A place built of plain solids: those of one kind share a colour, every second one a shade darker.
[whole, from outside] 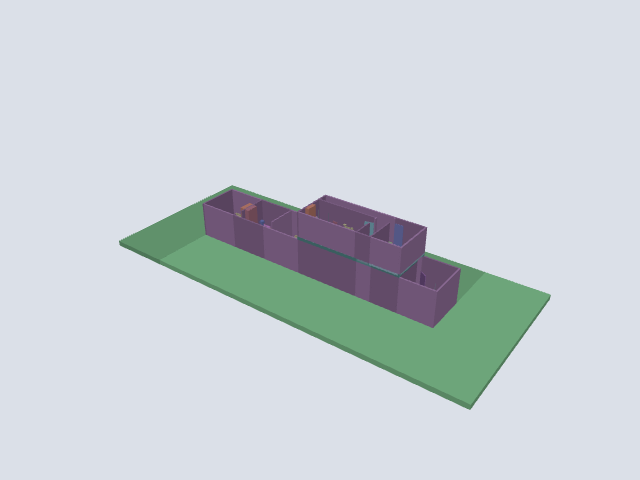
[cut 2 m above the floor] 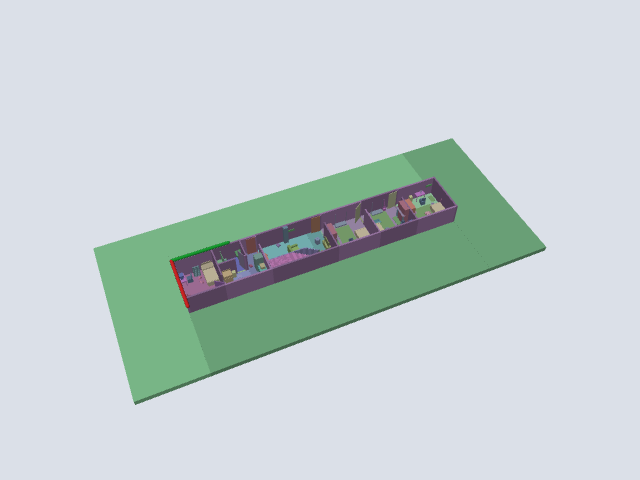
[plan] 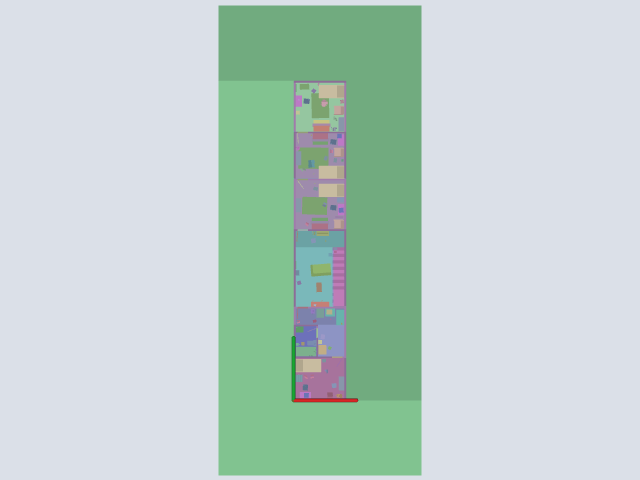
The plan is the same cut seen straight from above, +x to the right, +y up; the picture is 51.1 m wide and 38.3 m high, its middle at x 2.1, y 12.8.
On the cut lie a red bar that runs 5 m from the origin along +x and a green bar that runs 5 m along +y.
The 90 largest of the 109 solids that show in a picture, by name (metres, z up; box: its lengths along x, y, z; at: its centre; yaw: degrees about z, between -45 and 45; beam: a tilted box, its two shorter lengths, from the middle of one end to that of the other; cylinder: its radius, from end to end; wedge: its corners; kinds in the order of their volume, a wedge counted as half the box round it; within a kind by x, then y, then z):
{
 "under_1": {"box": [6.0, 25.51, 0.5], "at": [-3.0, 12.75, -0.33]},
 "under_2": {"box": [16.2, 6.0, 0.5], "at": [2.1, -3.0, -0.33]},
 "under_3": {"box": [16.2, 6.0, 0.5], "at": [2.1, 28.51, -0.33]},
 "under_4": {"box": [6.0, 25.51, 0.5], "at": [7.2, 12.75, -0.33]},
 "wall_1": {"box": [0.16, 3.22, 3.71], "at": [0.08, 1.77, 1.55]},
 "wall_2": {"box": [0.16, 2.4, 3.71], "at": [0.08, 4.71, 1.55]},
 "wall_3": {"box": [0.16, 2.7, 2.45], "at": [0.08, 4.86, 4.94]},
 "wall_4": {"box": [0.16, 1.3, 3.71], "at": [0.08, 6.69, 1.55]},
 "wall_5": {"box": [0.16, 1.2, 2.45], "at": [0.08, 6.94, 4.94]},
 "wall_6": {"box": [0.16, 6.06, 3.71], "at": [0.08, 10.5, 1.55]},
 "wall_7": {"box": [0.16, 5.86, 2.45], "at": [0.08, 10.6, 4.94]},
 "wall_8": {"box": [0.16, 3.91, 3.71], "at": [0.08, 15.61, 1.55]},
 "wall_9": {"box": [0.16, 3.62, 3.71], "at": [0.08, 19.51, 1.55]},
 "wall_10": {"box": [0.16, 3.9, 3.71], "at": [0.08, 23.4, 1.55]},
 "wall_11": {"box": [0.31, 0.13, 3.71], "at": [0.15, 7.41, 1.55]},
 "wall_12": {"box": [1.94, 0.13, 3.71], "at": [0.97, 5.97, 1.55]},
 "wall_13": {"box": [2.06, 0.13, 2.45], "at": [1.03, 7.61, 4.94]},
 "wall_14": {"box": [3.05, 0.13, 3.71], "at": [1.52, 3.44, 1.55]},
 "wall_15": {"box": [3.05, 0.13, 2.45], "at": [1.52, 6.28, 4.94]},
 "wall_16": {"box": [0.13, 1.5, 3.71], "at": [1.88, 4.26, 1.55]},
 "wall_17": {"box": [4.2, 0.16, 3.71], "at": [2.1, 0.08, 1.55]},
 "wall_18": {"box": [4.2, 0.16, 2.45], "at": [2.1, 3.43, 4.94]},
 "wall_19": {"box": [4.2, 0.16, 2.45], "at": [2.1, 13.61, 4.94]},
 "wall_20": {"box": [4.2, 0.16, 3.71], "at": [2.1, 25.43, 1.55]},
 "wall_21": {"box": [3.05, 0.13, 3.71], "at": [2.67, 7.41, 1.55]},
 "wall_22": {"box": [3.05, 0.13, 3.71], "at": [2.67, 13.59, 1.55]},
 "wall_23": {"box": [3.05, 0.13, 3.71], "at": [2.67, 17.63, 1.55]},
 "wall_24": {"box": [3.05, 0.13, 3.71], "at": [2.67, 21.38, 1.55]},
 "wall_25": {"box": [0.28, 0.13, 2.45], "at": [3.04, 7.61, 4.94]},
 "wall_26": {"box": [0.13, 5.86, 2.45], "at": [3.12, 10.6, 4.94]},
 "wall_27": {"box": [0.31, 0.13, 3.71], "at": [4.04, 3.44, 1.55]},
 "wall_28": {"box": [0.16, 3.22, 3.71], "at": [4.12, 1.77, 1.55]},
 "wall_29": {"box": [0.16, 2.7, 2.45], "at": [4.12, 4.86, 4.94]},
 "wall_30": {"box": [0.16, 3.83, 3.71], "at": [4.12, 5.42, 1.55]},
 "wall_31": {"box": [0.16, 7.19, 2.45], "at": [4.12, 9.93, 4.94]},
 "wall_32": {"box": [0.16, 5.99, 3.71], "at": [4.12, 10.53, 1.55]},
 "wall_33": {"box": [0.16, 3.91, 3.71], "at": [4.12, 15.61, 1.55]},
 "wall_34": {"box": [0.16, 3.62, 3.71], "at": [4.12, 19.51, 1.55]},
 "wall_35": {"box": [0.16, 3.9, 3.71], "at": [4.12, 23.4, 1.55]},
 "camelback_stair_1": {"box": [0.86, 1.3, 3.03], "at": [3.61, 8.19, 1.22]},
 "camelback_stair_2": {"box": [0.86, 1.56, 2.84], "at": [3.61, 8.32, 1.12]},
 "camelback_stair_3": {"box": [0.86, 1.82, 2.64], "at": [3.61, 8.45, 1.02]},
 "camelback_stair_4": {"box": [0.86, 2.08, 2.45], "at": [3.61, 8.58, 0.92]},
 "camelback_stair_5": {"box": [0.86, 2.6, 2.06], "at": [3.61, 8.84, 0.73]},
 "camelback_stair_6": {"box": [0.86, 3.65, 1.28], "at": [3.61, 9.36, 0.34]},
 "floor_middle_room_1": {"box": [3.88, 3.91, 0.69], "at": [2.1, 15.61, -0.34]},
 "floor_middle_room_2": {"box": [3.88, 3.62, 0.69], "at": [2.1, 19.51, -0.34]},
 "floor_rear_room_1": {"box": [3.02, 4.76, 0.69], "at": [1.67, 9.85, -0.34]},
 "floor_rear_room_2": {"box": [3.88, 1.3, 0.69], "at": [2.1, 12.88, -0.34]},
 "floor_front_room_1": {"box": [3.88, 3.9, 0.69], "at": [2.1, 23.4, -0.34]},
 "floor_kitchen_1": {"box": [3.88, 1.3, 0.69], "at": [2.1, 6.69, -0.34]},
 "floor_kitchen_2": {"box": [2.1, 2.53, 0.69], "at": [2.99, 4.78, -0.34]},
 "floor_wing_room_1": {"box": [3.88, 3.22, 0.5], "at": [2.1, 1.77, -0.44]},
 "fixture_breast_middle_room_1": {"box": [1.3, 0.47, 3.46], "at": [2.08, 13.89, 1.68]},
 "fixture_breast_middle_room_2": {"box": [1.21, 0.48, 3.46], "at": [2.13, 21.08, 1.68]},
 "child_bed_1": {"box": [0.55, 0.96, 0.2], "at": [0.47, 2.78, 0.39]},
 "child_bed_2": {"box": [2.06, 1.06, 0.4], "at": [1.17, 2.78, 0.19]},
 "child_bed_3": {"box": [2.06, 1.06, 0.4], "at": [3.03, 16.76, 0.38]},
 "child_bed_4": {"box": [2.06, 1.06, 0.4], "at": [3.03, 18.2, 0.38]},
 "child_bed_5": {"box": [2.06, 1.06, 0.4], "at": [3.03, 24.65, 0.38]},
 "child_bed_6": {"box": [0.55, 0.96, 0.2], "at": [3.73, 16.76, 0.58]},
 "child_bed_7": {"box": [0.55, 0.96, 0.2], "at": [3.73, 18.2, 0.58]},
 "child_bed_8": {"box": [0.55, 0.96, 0.2], "at": [3.73, 24.65, 0.58]},
 "fixture_breast_front_room_1": {"box": [1.03, 0.38, 2.5], "at": [1.5, 13.34, 4.91]},
 "fixture_breast_front_room_2": {"box": [1.27, 0.47, 3.46], "at": [2.22, 21.68, 1.68]},
 "floor_bath_1": {"box": [1.65, 2.4, 0.69], "at": [0.98, 4.71, -0.34]},
 "rug_1": {"box": [2.4, 1.7, 0.08], "at": [1.57, 19.32, -0.03], "yaw": -0.3},
 "rug_2": {"box": [2.0, 1.4, 0.08], "at": [1.68, 15.53, -0.03], "yaw": -1.6},
 "rug_3": {"box": [1.4, 2.0, 0.08], "at": [2.12, 23.52, -0.03], "yaw": 1.2},
 "fridge_flat_1": {"box": [0.6, 0.73, 1.66], "at": [2.12, 6.96, 0.83]},
 "sofa_1": {"box": [1.6, 0.93, 0.34], "at": [2.17, 10.41, 0.28], "yaw": 4.4},
 "sofa_2": {"box": [1.6, 0.23, 0.39], "at": [2.2, 10.05, 0.65], "yaw": 4.4},
 "bathtub_1": {"box": [1.6, 0.76, 0.41], "at": [0.98, 3.9, 0.2]},
 "range_flat_1": {"box": [0.65, 0.76, 0.94], "at": [2.27, 4.04, 0.47]},
 "cube_shelf_1": {"box": [1.46, 0.39, 0.76], "at": [2.11, 7.67, 0.38]},
 "wall_band_1": {"box": [0.16, 2.4, 0.31], "at": [0.08, 4.71, 3.56]},
 "wall_band_2": {"box": [0.16, 6.06, 0.31], "at": [0.08, 10.5, 3.56]},
 "armchair_frame_1": {"box": [0.74, 0.63, 0.18], "at": [3.6, 14.05, 0.32]},
 "armchair_frame_2": {"box": [0.74, 0.63, 0.18], "at": [3.6, 19.79, 0.32]},
 "armchair_frame_3": {"box": [0.74, 0.63, 0.18], "at": [3.6, 23.14, 0.32]},
 "billy_1": {"box": [0.28, 0.42, 2.02], "at": [0.31, 10.19, 1.01]},
 "leaf_middle_room_door_1": {"box": [0.05, 0.84, 2.01], "at": [0.34, 20.9, 1.01], "yaw": 4.0},
 "leaf_middle_room_door_2": {"box": [0.05, 0.84, 2.01], "at": [0.55, 17.22, 1.01], "yaw": 35.0},
 "trunk_1": {"box": [0.43, 0.76, 0.31], "at": [2.02, 9.03, 0.15], "yaw": 1.8},
 "leaf_wing_room_door_1": {"box": [0.05, 0.84, 2.2], "at": [3.66, 3.03, 0.91], "yaw": -34.0},
 "leaf_kitchen_door_1": {"box": [0.05, 0.84, 2.01], "at": [0.3, 6.92, 1.01], "yaw": -2.0},
 "leaf_rear_room_door_1": {"box": [0.05, 0.84, 2.01], "at": [0.28, 13.11, 1.01], "yaw": -4.0},
 "leaf_back_room_door_1": {"box": [0.05, 0.84, 2.01], "at": [3.89, 5.79, 4.72]},
 "leaf_front_room_door_1": {"box": [0.05, 0.84, 2.01], "at": [2.8, 8.08, 4.72], "yaw": 14.0},
 "leaf_bath_door_1": {"box": [0.75, 0.05, 2.01], "at": [1.46, 5.62, 1.01], "yaw": 21.0}
}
